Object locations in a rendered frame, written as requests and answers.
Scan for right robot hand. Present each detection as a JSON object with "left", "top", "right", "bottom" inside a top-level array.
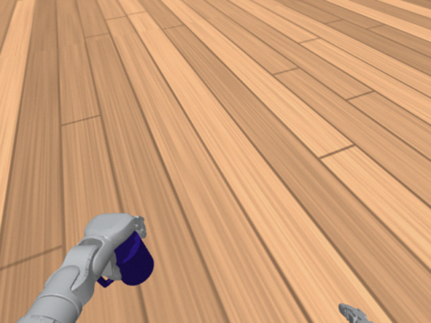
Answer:
[{"left": 339, "top": 303, "right": 374, "bottom": 323}]

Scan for mug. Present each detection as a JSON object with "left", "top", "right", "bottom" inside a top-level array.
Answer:
[{"left": 97, "top": 231, "right": 154, "bottom": 287}]

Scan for left robot arm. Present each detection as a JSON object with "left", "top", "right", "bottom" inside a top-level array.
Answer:
[{"left": 16, "top": 235, "right": 113, "bottom": 323}]

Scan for left robot hand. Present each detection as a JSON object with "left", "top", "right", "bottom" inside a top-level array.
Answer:
[{"left": 84, "top": 213, "right": 146, "bottom": 281}]

